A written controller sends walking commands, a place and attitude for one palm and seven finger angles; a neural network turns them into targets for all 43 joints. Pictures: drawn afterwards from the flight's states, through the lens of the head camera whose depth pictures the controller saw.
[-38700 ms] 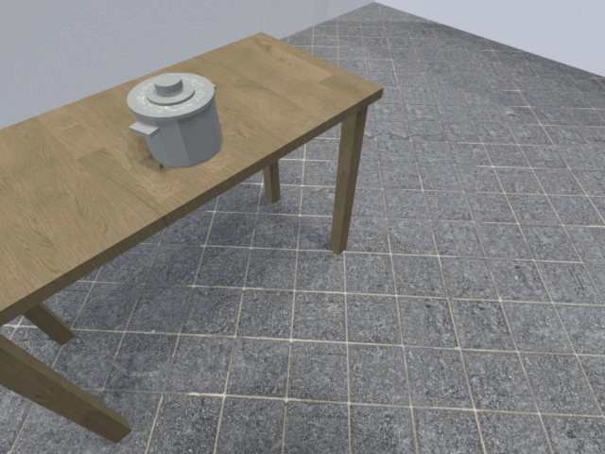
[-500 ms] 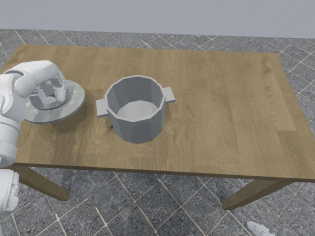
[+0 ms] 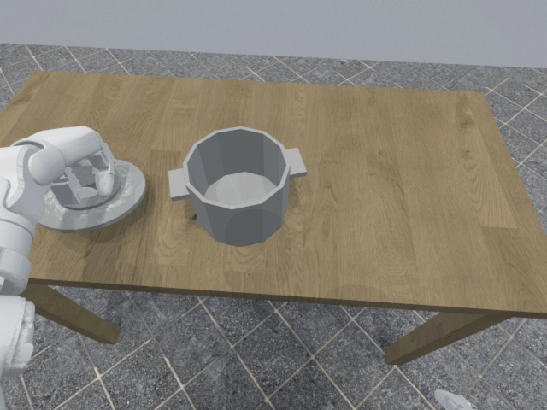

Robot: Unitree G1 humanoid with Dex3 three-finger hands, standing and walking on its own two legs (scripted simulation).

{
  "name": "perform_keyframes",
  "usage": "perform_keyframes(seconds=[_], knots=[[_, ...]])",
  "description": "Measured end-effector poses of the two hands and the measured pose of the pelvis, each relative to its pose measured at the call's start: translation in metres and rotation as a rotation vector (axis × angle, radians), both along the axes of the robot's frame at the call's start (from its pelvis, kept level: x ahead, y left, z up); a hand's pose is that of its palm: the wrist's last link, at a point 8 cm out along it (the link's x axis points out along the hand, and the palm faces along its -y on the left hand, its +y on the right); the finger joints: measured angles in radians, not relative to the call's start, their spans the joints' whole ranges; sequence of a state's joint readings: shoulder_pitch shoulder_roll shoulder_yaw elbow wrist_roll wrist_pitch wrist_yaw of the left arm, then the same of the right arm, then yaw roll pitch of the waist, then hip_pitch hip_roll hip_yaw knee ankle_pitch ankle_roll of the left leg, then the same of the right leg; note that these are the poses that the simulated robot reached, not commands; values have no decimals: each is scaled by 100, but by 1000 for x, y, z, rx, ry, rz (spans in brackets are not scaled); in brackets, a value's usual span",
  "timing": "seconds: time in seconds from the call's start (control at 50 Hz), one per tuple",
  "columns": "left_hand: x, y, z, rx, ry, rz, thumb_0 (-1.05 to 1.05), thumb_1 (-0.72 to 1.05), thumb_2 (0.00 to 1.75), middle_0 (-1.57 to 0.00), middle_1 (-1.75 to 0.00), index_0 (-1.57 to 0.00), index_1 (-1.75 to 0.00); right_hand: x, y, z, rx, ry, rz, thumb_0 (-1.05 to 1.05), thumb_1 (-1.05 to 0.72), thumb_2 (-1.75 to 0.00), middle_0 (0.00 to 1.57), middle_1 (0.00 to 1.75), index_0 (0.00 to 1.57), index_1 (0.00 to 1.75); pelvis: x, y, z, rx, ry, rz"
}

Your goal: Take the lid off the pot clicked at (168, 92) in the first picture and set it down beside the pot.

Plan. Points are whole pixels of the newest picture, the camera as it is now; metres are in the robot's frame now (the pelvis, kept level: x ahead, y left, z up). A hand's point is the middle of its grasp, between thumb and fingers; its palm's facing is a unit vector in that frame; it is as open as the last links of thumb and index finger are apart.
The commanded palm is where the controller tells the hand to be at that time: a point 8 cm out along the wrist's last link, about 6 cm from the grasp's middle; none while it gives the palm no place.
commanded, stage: lower the lid onto the table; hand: left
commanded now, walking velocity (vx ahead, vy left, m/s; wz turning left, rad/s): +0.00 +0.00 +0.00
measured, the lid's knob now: (85, 179) +0.44 +0.31 +0.05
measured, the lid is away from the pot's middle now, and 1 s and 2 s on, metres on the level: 0.24 0.24 0.25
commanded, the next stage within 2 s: open the fingers wide in 1.30 s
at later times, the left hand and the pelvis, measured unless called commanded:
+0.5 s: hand (91, 183) +0.43 +0.30 +0.05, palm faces -0.53 -0.10 -0.84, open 4.2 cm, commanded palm +0.46 +0.31 +0.12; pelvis +0.01 +0.01 +0.00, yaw -1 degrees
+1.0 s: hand (91, 186) +0.43 +0.30 +0.04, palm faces -0.55 -0.10 -0.83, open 4.3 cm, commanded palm +0.47 +0.30 +0.08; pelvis +0.00 +0.01 -0.01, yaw -2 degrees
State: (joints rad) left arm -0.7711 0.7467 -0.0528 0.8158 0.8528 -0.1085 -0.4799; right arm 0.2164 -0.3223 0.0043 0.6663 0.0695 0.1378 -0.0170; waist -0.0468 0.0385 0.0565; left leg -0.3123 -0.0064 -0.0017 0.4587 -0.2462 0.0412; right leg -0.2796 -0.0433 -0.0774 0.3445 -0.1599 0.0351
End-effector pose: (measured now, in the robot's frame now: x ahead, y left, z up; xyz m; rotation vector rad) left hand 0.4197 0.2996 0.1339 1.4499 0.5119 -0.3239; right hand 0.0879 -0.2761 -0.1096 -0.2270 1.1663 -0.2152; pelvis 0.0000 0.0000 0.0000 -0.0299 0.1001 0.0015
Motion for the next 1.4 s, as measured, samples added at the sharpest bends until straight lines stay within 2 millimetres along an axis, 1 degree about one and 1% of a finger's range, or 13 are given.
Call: perform_keyframes(seconds=[0.1,0.36,0.46,0.56,0.72,0.82,0.94,1.04,1.18,1.4], knots=[[4,3,-9,-12,21,2,-9,23,103,-50,-70,-119,-104,-11,1,-1,-10,24,-20,0,-91,-90,20,30,20,30,0,3,-1,0,7,-5],[20,0,-23,-20,19,-37,-9,23,103,-50,-70,-119,-104,-43,10,-5,-4,96,-79,0,-91,-90,20,30,20,30,3,11,-3,-1,33,-20],[23,2,-28,-14,19,-42,-9,23,103,-49,-70,-119,-104,-50,12,-5,-2,111,-97,0,-91,-90,20,30,20,30,5,12,-3,-1,43,-23],[24,5,-35,-20,40,-31,-9,23,104,-50,-70,-119,-104,-52,12,-6,-4,123,-103,0,-91,-90,20,30,20,30,6,13,-4,-2,52,-25],[23,8,-37,-22,44,-28,-8,21,105,-50,-70,-119,-104,-47,9,-7,-15,122,-93,0,-91,-90,20,30,20,30,5,13,-6,-4,66,-21],[24,6,-39,-5,51,-34,-9,21,105,-50,-71,-119,-104,-45,7,-9,-18,115,-93,0,-91,-90,20,30,20,30,3,12,-8,-4,75,-23],[24,6,-39,-8,51,-23,-10,21,105,-50,-72,-119,-104,-47,5,-10,-22,112,-96,0,-91,-90,20,30,20,30,0,9,-11,-5,86,-24],[25,5,-39,-3,53,-19,-11,19,105,-51,-73,-119,-104,-56,3,-13,-25,122,-106,0,-91,-90,20,30,20,30,-4,7,-14,-5,98,-28],[26,2,-40,14,56,-15,-12,20,105,-51,-75,-119,-104,-75,1,-17,-26,148,-132,0,-91,-90,20,30,20,30,-9,6,-18,-5,110,-35],[25,3,-40,5,55,-4,-12,20,104,-50,-75,-119,-104,-99,1,-17,-36,171,-164,0,-91,-90,20,30,20,30,-16,6,-22,-8,115,-42]])
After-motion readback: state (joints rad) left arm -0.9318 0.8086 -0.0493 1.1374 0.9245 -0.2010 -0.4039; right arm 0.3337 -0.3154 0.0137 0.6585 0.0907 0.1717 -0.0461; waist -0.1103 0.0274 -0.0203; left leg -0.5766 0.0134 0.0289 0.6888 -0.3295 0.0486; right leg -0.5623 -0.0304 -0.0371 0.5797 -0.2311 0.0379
